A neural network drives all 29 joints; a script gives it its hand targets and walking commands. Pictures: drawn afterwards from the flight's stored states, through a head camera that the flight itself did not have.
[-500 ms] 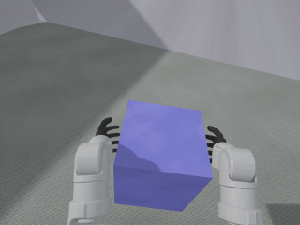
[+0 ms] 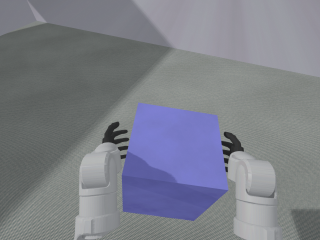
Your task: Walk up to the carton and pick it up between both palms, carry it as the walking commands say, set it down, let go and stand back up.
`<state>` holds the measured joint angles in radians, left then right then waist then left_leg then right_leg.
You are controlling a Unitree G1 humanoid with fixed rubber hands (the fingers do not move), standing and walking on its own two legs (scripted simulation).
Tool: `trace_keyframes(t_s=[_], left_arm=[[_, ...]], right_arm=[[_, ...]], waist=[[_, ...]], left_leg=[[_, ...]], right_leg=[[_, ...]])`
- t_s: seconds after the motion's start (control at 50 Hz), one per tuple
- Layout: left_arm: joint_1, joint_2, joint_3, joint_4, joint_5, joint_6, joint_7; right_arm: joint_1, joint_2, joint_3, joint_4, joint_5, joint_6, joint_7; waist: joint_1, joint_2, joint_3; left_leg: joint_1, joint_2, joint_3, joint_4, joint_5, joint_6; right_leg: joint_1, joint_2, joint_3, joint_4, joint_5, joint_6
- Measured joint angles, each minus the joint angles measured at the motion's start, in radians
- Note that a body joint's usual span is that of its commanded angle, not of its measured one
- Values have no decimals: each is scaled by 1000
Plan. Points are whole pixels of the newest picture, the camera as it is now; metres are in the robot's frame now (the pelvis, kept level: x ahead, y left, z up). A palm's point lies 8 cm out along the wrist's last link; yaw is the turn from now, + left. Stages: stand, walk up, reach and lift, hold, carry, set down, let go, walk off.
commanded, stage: carry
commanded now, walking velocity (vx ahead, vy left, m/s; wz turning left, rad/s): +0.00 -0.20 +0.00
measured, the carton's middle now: (167, 165) +0.32 +0.02 +0.00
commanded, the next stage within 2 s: none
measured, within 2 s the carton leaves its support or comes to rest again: neither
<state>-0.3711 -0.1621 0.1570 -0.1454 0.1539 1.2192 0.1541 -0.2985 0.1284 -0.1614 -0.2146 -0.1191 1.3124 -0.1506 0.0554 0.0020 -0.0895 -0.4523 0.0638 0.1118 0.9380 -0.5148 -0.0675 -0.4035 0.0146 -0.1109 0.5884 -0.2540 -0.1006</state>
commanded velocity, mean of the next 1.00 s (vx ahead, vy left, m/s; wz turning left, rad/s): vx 0.00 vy -0.20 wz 0.00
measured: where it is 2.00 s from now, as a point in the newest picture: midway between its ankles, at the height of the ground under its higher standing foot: outside the picture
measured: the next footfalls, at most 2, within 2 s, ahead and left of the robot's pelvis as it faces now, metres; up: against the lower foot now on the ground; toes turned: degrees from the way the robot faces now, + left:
left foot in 0.18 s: +0.04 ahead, +0.13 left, +0.00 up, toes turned +9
right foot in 0.44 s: +0.04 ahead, -0.17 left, +0.00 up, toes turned -9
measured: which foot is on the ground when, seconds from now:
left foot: up 0.00-0.16, down 0.18-0.46, up 0.48-1.00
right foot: down 0.00-0.18, up 0.20-0.42, down 0.44-1.00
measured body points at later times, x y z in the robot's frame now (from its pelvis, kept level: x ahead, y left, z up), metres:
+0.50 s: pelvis -0.02 -0.06 +0.00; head -0.01 -0.07 +0.45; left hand +0.29 +0.09 +0.08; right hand +0.28 -0.20 +0.06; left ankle +0.00 +0.11 -0.72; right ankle +0.01 -0.13 -0.73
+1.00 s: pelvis -0.04 -0.10 +0.00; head -0.04 -0.11 +0.45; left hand +0.26 +0.06 +0.09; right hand +0.26 -0.23 +0.07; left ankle -0.06 +0.03 -0.69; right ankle +0.01 -0.13 -0.73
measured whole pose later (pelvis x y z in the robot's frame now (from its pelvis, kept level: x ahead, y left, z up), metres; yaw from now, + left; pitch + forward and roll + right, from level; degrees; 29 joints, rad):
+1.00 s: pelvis -0.04 -0.10 +0.00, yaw +1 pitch +2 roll +2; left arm -0.35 -0.17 0.16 -0.16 0.15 1.20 0.14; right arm -0.28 0.15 -0.16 -0.24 -0.12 1.30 -0.16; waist 0.05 -0.02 -0.07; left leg -0.43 0.06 0.12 0.88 -0.49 -0.07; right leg -0.39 0.01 -0.18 0.57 -0.24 -0.13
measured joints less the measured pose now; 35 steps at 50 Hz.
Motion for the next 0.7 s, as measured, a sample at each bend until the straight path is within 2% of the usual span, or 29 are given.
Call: trace_keyframes(t_s=[0.1,0.16,0.18,0.22,0.26,0.34,0.42,0.46,0.48,0.52,0.56,0.62,0.7], left_arm=[[0,0,0,0,0,0,0],[0,0,0,0,0,0,0],[1,3,-3,0,0,0,-1],[13,8,-9,0,0,1,-4],[20,8,-9,0,0,5,-5],[20,13,-1,-5,0,2,-12],[20,13,-4,-6,0,-8,-13],[21,12,-6,-5,0,-9,-12],[21,11,-7,-5,0,-9,-11],[21,8,-11,-5,0,-11,-10],[21,5,-9,-12,0,-13,-10],[21,-4,0,-19,0,-17,-9],[21,-6,2,-19,0,-19,-9]], right_arm=[[0,0,0,0,0,0,0],[0,0,0,0,0,1,0],[1,1,0,0,0,-1,-1],[12,8,0,0,0,-2,-3],[18,12,0,0,0,3,-5],[18,18,8,0,0,-3,-13],[18,18,8,0,0,-14,-13],[19,18,6,-1,0,-14,-13],[19,18,3,-3,0,-14,-13],[22,18,-1,-10,0,-12,-13],[22,18,-1,-17,0,-12,-13],[21,18,-1,-25,1,-12,-13],[21,18,-1,-26,1,-13,-13]], waist=[[-1,-12,0],[-1,0,-2],[0,8,-3],[-1,13,1],[0,33,2],[0,38,5],[1,36,12],[0,33,21],[0,38,29],[1,34,35],[1,26,32],[0,16,27],[0,-2,23]], left_leg=[[13,-7,11,-83,26,0],[72,7,7,-266,174,0],[82,17,2,-289,214,12],[85,22,-2,-281,205,45],[84,41,-19,-283,197,54],[71,83,-24,-298,210,45],[44,116,-22,-299,224,11],[46,118,-18,-298,228,-5],[50,118,-22,-293,229,-6],[41,99,-21,-230,83,-6],[19,71,-20,-118,13,-6],[8,37,-18,-10,8,-6],[7,9,-7,10,8,-6]], right_leg=[[0,2,-19,0,3,-5],[-1,19,-33,15,-1,-1],[-5,27,-37,30,-9,5],[-16,24,-37,108,-67,59],[-23,22,-36,206,-110,80],[-24,5,-30,218,-143,104],[-3,3,-29,49,-136,106],[13,0,-32,-24,10,79],[11,3,-33,-14,28,56],[12,-2,-32,-2,9,22],[12,-8,-32,-4,-3,6],[11,-7,-33,-9,-1,-5],[11,-7,-40,-11,1,-20]])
